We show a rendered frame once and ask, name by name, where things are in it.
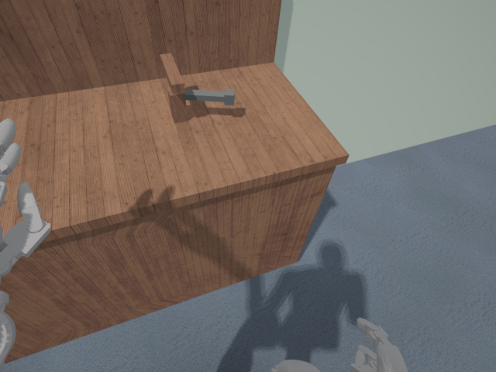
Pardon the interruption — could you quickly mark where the left robot hand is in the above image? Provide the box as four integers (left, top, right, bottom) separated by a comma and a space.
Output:
0, 119, 50, 283

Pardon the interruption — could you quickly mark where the right robot hand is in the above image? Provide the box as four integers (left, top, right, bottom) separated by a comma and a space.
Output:
351, 318, 408, 372

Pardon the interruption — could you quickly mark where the left robot forearm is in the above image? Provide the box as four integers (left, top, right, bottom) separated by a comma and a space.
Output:
0, 291, 16, 372

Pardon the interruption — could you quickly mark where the tap lever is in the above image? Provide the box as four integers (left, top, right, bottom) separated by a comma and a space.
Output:
184, 88, 235, 105

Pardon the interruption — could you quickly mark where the counter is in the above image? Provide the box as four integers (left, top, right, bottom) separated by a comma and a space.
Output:
0, 0, 349, 364

